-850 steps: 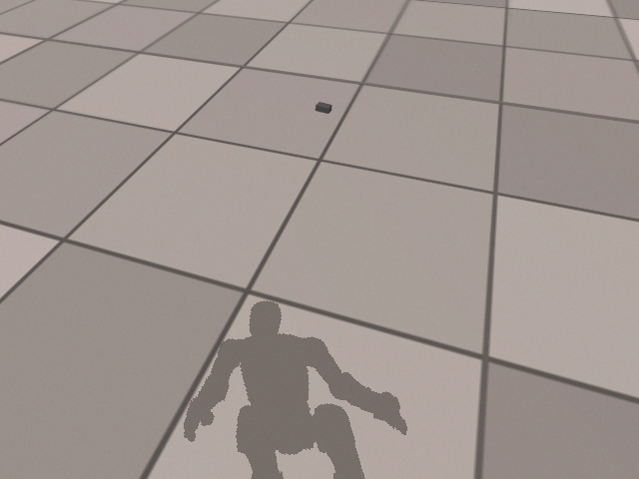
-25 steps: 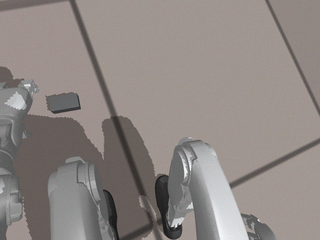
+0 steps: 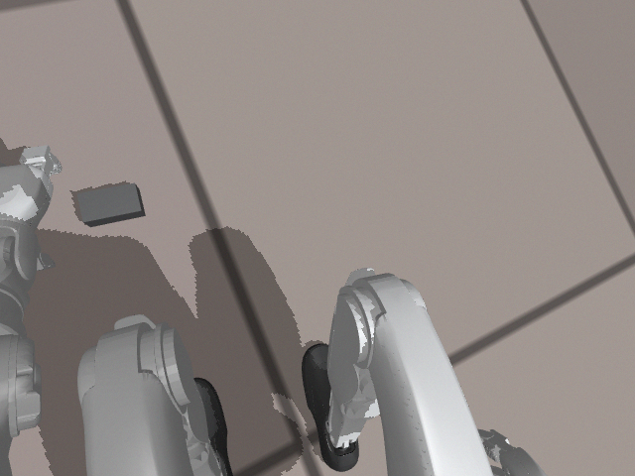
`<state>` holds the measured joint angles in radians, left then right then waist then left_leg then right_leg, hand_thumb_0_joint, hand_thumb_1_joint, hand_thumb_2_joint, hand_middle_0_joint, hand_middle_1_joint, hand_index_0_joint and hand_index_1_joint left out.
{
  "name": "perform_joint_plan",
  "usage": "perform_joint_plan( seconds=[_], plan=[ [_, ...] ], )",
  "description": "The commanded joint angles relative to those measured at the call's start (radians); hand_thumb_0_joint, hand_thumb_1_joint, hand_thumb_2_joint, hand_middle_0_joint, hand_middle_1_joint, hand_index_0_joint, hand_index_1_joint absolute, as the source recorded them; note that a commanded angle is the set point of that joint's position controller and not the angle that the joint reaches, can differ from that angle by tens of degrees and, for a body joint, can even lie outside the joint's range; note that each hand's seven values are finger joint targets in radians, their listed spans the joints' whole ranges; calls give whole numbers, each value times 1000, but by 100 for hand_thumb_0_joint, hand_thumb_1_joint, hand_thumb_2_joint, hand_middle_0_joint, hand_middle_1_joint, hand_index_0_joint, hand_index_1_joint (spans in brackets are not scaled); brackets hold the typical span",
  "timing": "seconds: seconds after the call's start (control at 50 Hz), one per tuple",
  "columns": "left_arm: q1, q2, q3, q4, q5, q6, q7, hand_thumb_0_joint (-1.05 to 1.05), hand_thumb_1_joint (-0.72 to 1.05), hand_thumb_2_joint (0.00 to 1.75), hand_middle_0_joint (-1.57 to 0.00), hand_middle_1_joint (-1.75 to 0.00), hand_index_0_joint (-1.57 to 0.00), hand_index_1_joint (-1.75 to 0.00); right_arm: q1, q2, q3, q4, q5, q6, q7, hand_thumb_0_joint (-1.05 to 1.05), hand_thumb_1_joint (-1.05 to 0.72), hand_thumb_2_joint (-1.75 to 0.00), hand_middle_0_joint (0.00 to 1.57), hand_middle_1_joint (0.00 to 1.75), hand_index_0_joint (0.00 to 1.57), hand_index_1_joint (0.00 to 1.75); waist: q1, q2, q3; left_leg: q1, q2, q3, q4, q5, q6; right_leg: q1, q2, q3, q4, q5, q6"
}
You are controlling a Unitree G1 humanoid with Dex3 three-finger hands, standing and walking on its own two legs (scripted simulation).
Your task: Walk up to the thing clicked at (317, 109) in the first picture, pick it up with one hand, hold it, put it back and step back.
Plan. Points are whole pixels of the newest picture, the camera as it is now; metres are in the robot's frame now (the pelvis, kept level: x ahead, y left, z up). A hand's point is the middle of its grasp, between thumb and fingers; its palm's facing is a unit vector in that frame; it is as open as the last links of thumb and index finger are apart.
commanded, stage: rise first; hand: left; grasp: from above
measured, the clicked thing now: (112, 205) +0.50 +0.23 -0.33
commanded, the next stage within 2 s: approach in 1.50 s
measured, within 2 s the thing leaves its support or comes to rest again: neither
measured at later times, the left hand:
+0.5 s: hand (42, 213) +0.46 +0.28 -0.19, palm faces -0.44 -0.06 -0.89, open 13.5 cm
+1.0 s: hand (45, 208) +0.47 +0.28 -0.21, palm faces -0.44 -0.07 -0.89, open 13.5 cm
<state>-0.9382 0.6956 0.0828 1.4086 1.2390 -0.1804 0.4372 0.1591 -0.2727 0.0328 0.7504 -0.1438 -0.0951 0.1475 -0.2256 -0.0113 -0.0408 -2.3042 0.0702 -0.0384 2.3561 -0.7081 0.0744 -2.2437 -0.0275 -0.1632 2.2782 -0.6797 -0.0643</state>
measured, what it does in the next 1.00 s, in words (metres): stands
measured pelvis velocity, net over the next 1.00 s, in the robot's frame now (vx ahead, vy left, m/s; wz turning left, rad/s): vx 0.00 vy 0.00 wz -0.02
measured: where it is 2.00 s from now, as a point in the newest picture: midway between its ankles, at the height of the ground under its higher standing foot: (274, 446)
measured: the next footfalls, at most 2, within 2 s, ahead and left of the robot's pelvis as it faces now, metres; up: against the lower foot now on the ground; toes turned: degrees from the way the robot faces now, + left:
none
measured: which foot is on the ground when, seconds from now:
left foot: down 0.00-1.00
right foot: down 0.00-1.00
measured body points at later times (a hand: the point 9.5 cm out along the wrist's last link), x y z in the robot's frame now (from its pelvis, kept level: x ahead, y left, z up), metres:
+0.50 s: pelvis +0.00 +0.00 -0.01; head +0.25 +0.06 +0.36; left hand +0.48 +0.28 -0.14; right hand +0.03 -0.27 -0.11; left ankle +0.07 +0.11 -0.31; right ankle +0.09 -0.10 -0.31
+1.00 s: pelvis +0.00 +0.00 -0.02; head +0.26 +0.06 +0.34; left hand +0.49 +0.28 -0.16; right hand +0.02 -0.28 -0.12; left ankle +0.07 +0.11 -0.31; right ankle +0.09 -0.10 -0.31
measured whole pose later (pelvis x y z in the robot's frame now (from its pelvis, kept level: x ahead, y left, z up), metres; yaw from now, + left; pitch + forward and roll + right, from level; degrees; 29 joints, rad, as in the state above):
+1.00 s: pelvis +0.00 +0.00 -0.02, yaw -1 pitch +35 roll -8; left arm -1.01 0.77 0.12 1.50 1.27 -0.19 0.44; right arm 0.19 -0.30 0.07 0.74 -0.17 -0.12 0.18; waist -0.28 -0.01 0.00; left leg -2.36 0.07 -0.06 2.43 -0.70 0.08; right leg -2.29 -0.03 -0.19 2.34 -0.66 -0.07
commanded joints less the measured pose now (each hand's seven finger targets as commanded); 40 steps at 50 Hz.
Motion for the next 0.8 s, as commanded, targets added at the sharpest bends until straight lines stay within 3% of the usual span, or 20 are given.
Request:
perform_joint_plan(
  seconds=[0.0, 0.04, 0.06, 0.18, 0.2, 0.22, 0.24, 0.28, 0.3, 0.34, 0.4, 0.44, 0.48, 0.54, 0.58, 0.6, 0.62, 0.66, 0.7, 0.78],
  plan=[
    [-251, 206, 16, -94, -7, -2, 33, 0, -41, 89, -22, -85, -21, -86, 242, -247, -72, -3, 4, -3, -10, 0, -92, -91, 20, 30, 20, 30, -9, 256, -700, 520, -53, -24, -224, 233, -31, 352, 54, 30, -228, 263, 23],
    [-330, 253, 35, -183, -11, -14, 42, 0, -40, 87, -22, -88, -22, -88, 247, -250, -76, 3, 2, -2, -11, 0, -92, -91, 20, 30, 20, 30, -7, 286, -738, 536, -51, -23, -223, 240, -32, 372, 59, 29, -227, 276, 21],
    [-263, 227, 30, -111, -1, -6, 42, 0, -42, 90, -21, -86, -21, -87, 251, -250, -74, 1, 2, -2, -12, 0, -92, -91, 20, 30, 20, 30, -11, 263, -714, 533, -51, -25, -221, 237, -32, 364, 58, 27, -228, 272, 23],
    [-322, 247, 31, -120, 10, 3, 50, 0, -42, 89, -21, -86, -20, -87, 256, -258, -71, 5, 2, -4, -9, 0, -91, -91, 20, 30, 20, 30, -27, 290, -687, 538, -48, -31, -217, 239, -35, 318, 55, 22, -215, 272, 19],
    [-313, 220, 19, -118, 5, 4, 50, 0, -42, 90, -21, -86, -20, -87, 252, -254, -66, 1, 2, -3, -9, 0, -91, -91, 20, 30, 20, 30, -25, 299, -693, 534, -50, -26, -220, 243, -36, 327, 58, 21, -212, 274, 18],
    [-339, 236, 27, -140, -1, 3, 51, 0, -42, 90, -21, -87, -20, -88, 248, -252, -67, 3, 1, -4, -7, 0, -92, -91, 20, 30, 20, 30, -26, 293, -704, 531, -50, -22, -212, 238, -32, 340, 59, 24, -216, 278, 19],
    [-293, 202, 12, -67, 4, 13, 51, 0, -43, 90, -21, -87, -20, -88, 248, -258, -65, 2, 0, -6, -8, 0, -91, -91, 20, 30, 20, 30, -31, 279, -684, 524, -50, -28, -218, 227, -33, 326, 58, 20, -218, 268, 20],
    [-370, 246, 22, -123, 4, 10, 47, 0, -42, 90, -21, -86, -20, -87, 254, -263, -65, 0, -2, -12, -2, 0, -91, -91, 20, 30, 20, 30, -41, 294, -676, 509, -51, -25, -211, 208, -30, 320, 54, 23, -215, 252, 19],
    [-333, 224, 22, -100, -4, 13, 46, 0, -44, 91, -20, -87, -19, -88, 252, -258, -66, -1, 1, -9, -3, 0, -91, -91, 20, 30, 20, 30, -29, 288, -682, 508, -49, -24, -215, 219, -32, 333, 57, 19, -219, 260, 19],
    [-341, 212, 4, -90, -3, 15, 37, 0, -42, 90, -21, -87, -20, -87, 249, -257, -59, -4, 0, -10, -2, 0, -91, -91, 20, 30, 20, 30, -42, 278, -670, 492, -51, -22, -210, 205, -28, 339, 58, 22, -226, 251, 22],
    [-331, 226, 11, -64, -4, 19, 32, 0, -44, 91, -18, -90, -18, -90, 245, -259, -59, -8, 4, -8, -3, 0, -91, -91, 20, 30, 20, 30, -32, 256, -687, 472, -53, -16, -205, 202, -26, 356, 62, 22, -222, 247, 21],
    [-344, 207, 1, -61, 2, 21, 25, 0, -43, 91, -19, -89, -18, -89, 252, -265, -57, -7, 3, -10, -2, 0, -91, -90, 20, 30, 20, 30, -48, 283, -671, 499, -52, -32, -214, 208, -33, 315, 57, 14, -205, 249, 18],
    [-378, 250, 20, -64, 9, 17, 23, 0, -41, 89, -20, -88, -20, -88, 257, -279, -57, 0, 0, -12, 0, 0, -91, -90, 20, 30, 20, 30, -54, 308, -652, 514, -48, -48, -217, 194, -39, 271, 52, 7, -185, 232, 15],
    [-356, 252, 35, -57, 8, 13, 30, 0, -43, 91, -21, -86, -19, -88, 260, -273, -54, 2, 0, -6, -2, 0, -91, -90, 20, 30, 20, 30, -53, 301, -657, 492, -51, -34, -207, 198, -35, 305, 57, 10, -198, 241, 17],
    [-379, 253, 38, -52, 16, 7, 28, 0, -43, 91, -20, -87, -19, -88, 268, -276, -49, -3, -3, -9, 1, 0, -91, -90, 20, 30, 20, 30, -73, 281, -631, 474, -51, -33, -195, 189, -30, 289, 54, 10, -194, 235, 19],
    [-381, 235, 19, -78, 11, 3, 27, 0, -44, 92, -20, -86, -19, -88, 252, -271, -48, -16, -1, -11, 1, 0, -91, -90, 20, 30, 20, 30, -58, 299, -649, 483, -53, -27, -197, 198, -32, 297, 55, 14, -200, 239, 18],
    [-379, 246, 30, -40, 8, 1, 29, 0, -44, 92, -20, -86, -18, -88, 258, -271, -49, 0, -4, -12, 2, 0, -91, -90, 20, 30, 20, 30, -70, 288, -635, 461, -52, -29, -190, 179, -30, 293, 57, 12, -197, 226, 18],
    [-360, 282, 51, -46, 18, -4, 32, 0, -45, 92, -19, -88, -18, -89, 269, -276, -47, -4, -6, -14, 3, 0, -91, -90, 20, 30, 20, 30, -62, 288, -646, 458, -55, -19, -181, 203, -29, 321, 57, 15, -197, 243, 21],
    [-374, 264, 35, -41, 17, -7, 33, 0, -43, 91, -21, -86, -19, -87, 271, -271, -44, -3, -10, -17, 7, 0, -91, -90, 20, 30, 20, 30, -73, 285, -648, 455, -54, -13, -167, 206, -27, 328, 58, 18, -196, 250, 23],
    [-361, 304, 56, -31, 19, -12, 41, 0, -44, 91, -19, -87, -18, -88, 268, -276, -44, -2, -15, -20, 9, 0, -91, -90, 20, 30, 20, 30, -62, 290, -654, 437, -54, -15, -168, 187, -28, 337, 58, 15, -197, 229, 23]
  ],
)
